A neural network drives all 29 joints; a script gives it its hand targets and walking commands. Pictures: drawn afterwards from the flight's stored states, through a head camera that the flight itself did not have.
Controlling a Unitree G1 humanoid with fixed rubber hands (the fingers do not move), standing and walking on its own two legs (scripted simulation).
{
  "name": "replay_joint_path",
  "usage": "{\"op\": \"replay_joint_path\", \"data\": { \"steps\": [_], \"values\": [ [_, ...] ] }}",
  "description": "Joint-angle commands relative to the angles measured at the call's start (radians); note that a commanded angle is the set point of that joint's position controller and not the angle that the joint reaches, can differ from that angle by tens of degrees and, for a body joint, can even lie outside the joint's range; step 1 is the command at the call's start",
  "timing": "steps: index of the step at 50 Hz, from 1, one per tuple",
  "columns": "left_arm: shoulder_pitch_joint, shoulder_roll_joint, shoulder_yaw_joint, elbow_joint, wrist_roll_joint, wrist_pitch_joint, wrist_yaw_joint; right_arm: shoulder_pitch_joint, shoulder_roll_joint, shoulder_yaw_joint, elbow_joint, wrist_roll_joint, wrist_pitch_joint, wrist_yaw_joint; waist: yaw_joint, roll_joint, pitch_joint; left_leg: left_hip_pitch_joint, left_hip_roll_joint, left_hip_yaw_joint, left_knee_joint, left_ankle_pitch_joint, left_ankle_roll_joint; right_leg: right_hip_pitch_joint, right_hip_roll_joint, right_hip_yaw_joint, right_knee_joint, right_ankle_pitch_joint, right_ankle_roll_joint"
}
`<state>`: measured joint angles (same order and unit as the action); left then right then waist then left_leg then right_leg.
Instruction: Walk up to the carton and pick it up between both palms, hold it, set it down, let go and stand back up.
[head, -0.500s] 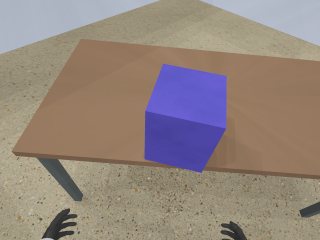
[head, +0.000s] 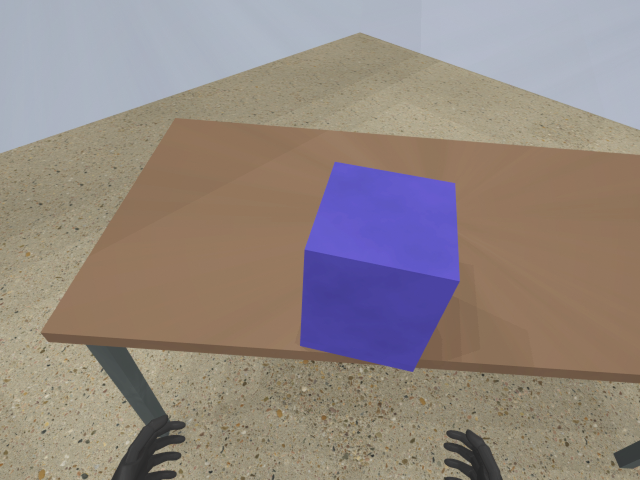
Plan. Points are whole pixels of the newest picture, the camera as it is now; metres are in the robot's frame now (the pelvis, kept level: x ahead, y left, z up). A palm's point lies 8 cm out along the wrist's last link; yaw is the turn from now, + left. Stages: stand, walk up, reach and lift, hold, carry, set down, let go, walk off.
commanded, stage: reach and lift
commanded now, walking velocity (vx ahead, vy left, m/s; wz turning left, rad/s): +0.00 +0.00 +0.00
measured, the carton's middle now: (374, 268) +0.48 -0.06 -0.02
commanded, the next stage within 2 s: none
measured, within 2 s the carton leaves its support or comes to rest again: neither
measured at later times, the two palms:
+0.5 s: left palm (139, 430) +0.19 +0.24 -0.04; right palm (470, 459) +0.20 -0.17 -0.04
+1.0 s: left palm (158, 367) +0.26 +0.23 +0.00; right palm (463, 400) +0.26 -0.16 -0.01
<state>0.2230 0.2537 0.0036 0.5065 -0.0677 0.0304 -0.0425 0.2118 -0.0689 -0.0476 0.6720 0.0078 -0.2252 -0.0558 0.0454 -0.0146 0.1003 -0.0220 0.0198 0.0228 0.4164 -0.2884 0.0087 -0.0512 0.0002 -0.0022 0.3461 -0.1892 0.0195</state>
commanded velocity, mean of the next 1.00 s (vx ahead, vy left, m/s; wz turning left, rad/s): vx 0.00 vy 0.00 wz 0.00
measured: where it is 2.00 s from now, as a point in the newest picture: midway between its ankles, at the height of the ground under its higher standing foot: outside the picture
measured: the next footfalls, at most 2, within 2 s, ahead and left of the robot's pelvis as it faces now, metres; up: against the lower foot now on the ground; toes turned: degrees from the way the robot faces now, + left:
none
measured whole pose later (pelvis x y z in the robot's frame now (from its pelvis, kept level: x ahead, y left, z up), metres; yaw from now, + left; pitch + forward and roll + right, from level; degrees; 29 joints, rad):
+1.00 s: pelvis -0.01 +0.01 -0.01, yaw +1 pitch -4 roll -2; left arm -0.11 0.30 -0.08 0.57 -0.24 -0.17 -0.07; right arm -0.08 -0.03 -0.01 0.62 0.15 -0.30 -0.21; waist -0.01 0.00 0.09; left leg -0.12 0.01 0.01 0.53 -0.33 0.02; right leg -0.12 0.00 -0.01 0.41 -0.21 0.03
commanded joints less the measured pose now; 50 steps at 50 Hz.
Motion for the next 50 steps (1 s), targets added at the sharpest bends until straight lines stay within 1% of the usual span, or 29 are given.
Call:
{"op": "replay_joint_path", "data": {
  "steps": [1, 4, 7, 8, 9, 10, 11, 13, 15, 25, 33, 36, 38, 40, 43, 50],
  "values": [
    [-0.113, 0.143, 0.042, -0.162, -0.017, -0.080, 0.004, -0.085, -0.082, -0.025, -0.171, 0.005, -0.062, -0.008, -0.008, 0.081, -0.116, -0.167, -0.013, 0.062, -0.078, 0.362, -0.057, 0.148, 0.025, -0.006, -0.017, 0.114, -0.057],
    [-0.124, 0.148, 0.032, -0.154, -0.034, -0.111, 0.002, -0.100, -0.074, -0.025, -0.196, 0.009, -0.076, -0.010, -0.008, 0.075, -0.117, -0.177, -0.014, 0.063, -0.079, 0.338, -0.054, 0.137, 0.021, -0.003, -0.014, 0.100, -0.056],
    [-0.136, 0.150, 0.027, -0.147, -0.042, -0.140, 0.001, -0.100, -0.065, -0.022, -0.187, 0.018, -0.086, -0.013, -0.009, 0.088, -0.124, -0.170, -0.015, 0.059, -0.075, 0.328, -0.057, 0.129, 0.016, 0.001, -0.012, 0.102, -0.060],
    [-0.133, 0.191, 0.013, -0.261, -0.108, -0.199, -0.009, -0.065, -0.010, -0.005, -0.332, 0.065, -0.127, -0.041, -0.012, 0.040, -0.187, -0.146, -0.015, 0.052, -0.049, 0.317, -0.055, 0.145, 0.003, 0.016, 0.002, 0.161, -0.055],
    [-0.128, 0.187, 0.008, -0.187, -0.108, -0.218, -0.019, -0.063, -0.016, 0.017, -0.271, 0.070, -0.124, -0.048, -0.010, 0.096, -0.147, -0.142, -0.020, 0.049, -0.048, 0.305, -0.061, 0.106, 0.001, 0.023, 0.002, 0.154, -0.064],
    [-0.142, 0.193, 0.017, -0.177, -0.107, -0.228, -0.028, -0.082, -0.014, 0.013, -0.261, 0.071, -0.124, -0.051, -0.003, 0.099, -0.141, -0.145, -0.014, 0.045, -0.045, 0.287, -0.060, 0.098, 0.003, 0.021, 0.003, 0.112, -0.069],
    [-0.148, 0.191, 0.012, -0.158, -0.106, -0.228, -0.033, -0.093, -0.015, 0.012, -0.247, 0.066, -0.123, -0.055, -0.006, 0.106, -0.124, -0.152, -0.010, 0.041, -0.045, 0.264, -0.058, 0.082, 0.003, 0.022, 0.001, 0.077, -0.075],
    [-0.169, 0.189, 0.006, -0.149, -0.113, -0.229, -0.041, -0.112, -0.014, 0.007, -0.246, 0.058, -0.126, -0.064, -0.007, 0.099, -0.112, -0.165, -0.003, 0.035, -0.043, 0.230, -0.052, 0.068, 0.003, 0.021, 0.004, 0.038, -0.079],
    [-0.188, 0.189, -0.001, -0.150, -0.124, -0.236, -0.045, -0.127, -0.008, 0.008, -0.251, 0.058, -0.133, -0.074, -0.010, 0.094, -0.112, -0.172, 0.000, 0.030, -0.037, 0.225, -0.050, 0.063, 0.002, 0.022, 0.010, 0.034, -0.080],
    [-0.287, 0.197, -0.009, -0.134, -0.149, -0.310, -0.066, -0.207, 0.029, 0.023, -0.244, 0.075, -0.189, -0.113, -0.033, 0.091, -0.150, -0.187, -0.002, 0.004, 0.018, 0.269, -0.058, 0.060, 0.000, 0.024, 0.048, 0.083, -0.077],
    [-0.382, 0.196, -0.009, -0.112, -0.148, -0.378, -0.075, -0.300, 0.055, 0.038, -0.200, 0.093, -0.264, -0.140, -0.046, 0.106, -0.209, -0.212, -0.009, -0.013, 0.075, 0.304, -0.071, 0.051, 0.002, 0.021, 0.089, 0.132, -0.072],
    [-0.428, 0.193, -0.012, -0.103, -0.149, -0.377, -0.071, -0.350, 0.045, 0.032, -0.184, 0.095, -0.275, -0.148, -0.053, 0.117, -0.230, -0.211, -0.007, -0.017, 0.079, 0.307, -0.076, 0.047, 0.005, 0.016, 0.092, 0.121, -0.075],
    [-0.461, 0.191, -0.018, -0.104, -0.155, -0.361, -0.063, -0.387, 0.028, 0.024, -0.184, 0.096, -0.263, -0.150, -0.058, 0.125, -0.243, -0.201, -0.002, -0.020, 0.069, 0.308, -0.080, 0.053, 0.008, 0.013, 0.088, 0.111, -0.078],
    [-0.492, 0.190, -0.024, -0.112, -0.164, -0.335, -0.049, -0.420, 0.008, 0.016, -0.196, 0.100, -0.237, -0.149, -0.065, 0.131, -0.257, -0.186, 0.002, -0.023, 0.052, 0.317, -0.083, 0.066, 0.011, 0.010, 0.079, 0.112, -0.079],
    [-0.529, 0.190, -0.028, -0.127, -0.172, -0.307, -0.034, -0.451, -0.006, 0.017, -0.217, 0.115, -0.198, -0.148, -0.070, 0.132, -0.283, -0.163, 0.003, -0.024, 0.041, 0.361, -0.088, 0.087, 0.015, 0.010, 0.071, 0.154, -0.077],
    [-0.629, 0.182, -0.017, -0.125, -0.176, -0.232, -0.027, -0.529, -0.026, 0.030, -0.255, 0.149, -0.093, -0.153, -0.066, 0.119, -0.304, -0.122, 0.009, -0.022, 0.016, 0.412, -0.082, 0.104, 0.017, 0.015, 0.039, 0.188, -0.075]
  ]
}}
